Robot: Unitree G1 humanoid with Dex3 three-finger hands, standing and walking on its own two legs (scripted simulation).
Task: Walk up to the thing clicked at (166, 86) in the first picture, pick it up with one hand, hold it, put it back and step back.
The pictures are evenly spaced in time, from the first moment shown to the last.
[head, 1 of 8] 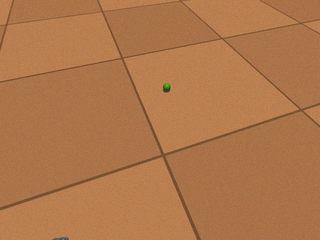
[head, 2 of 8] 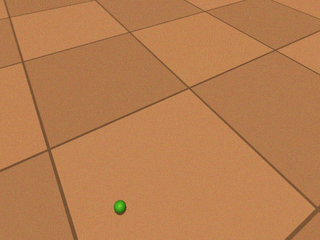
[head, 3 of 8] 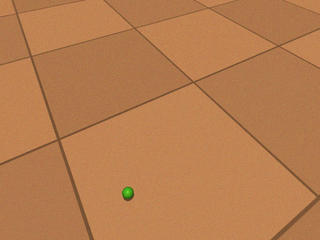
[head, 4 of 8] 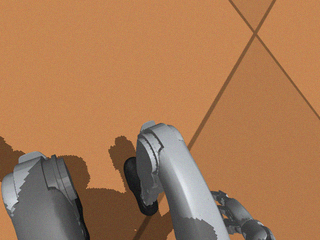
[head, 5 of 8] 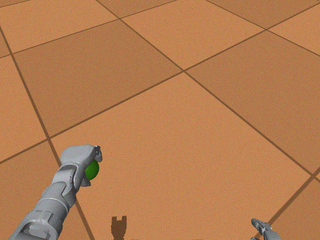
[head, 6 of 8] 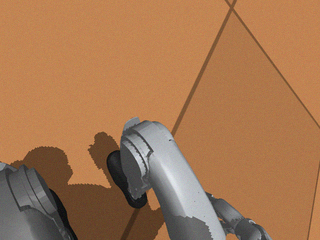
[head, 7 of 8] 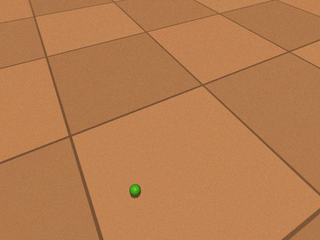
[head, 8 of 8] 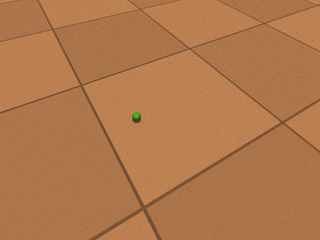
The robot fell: no
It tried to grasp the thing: yes
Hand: left
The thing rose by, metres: 0.67
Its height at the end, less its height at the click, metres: +0.00
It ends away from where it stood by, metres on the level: 0.00
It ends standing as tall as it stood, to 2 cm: yes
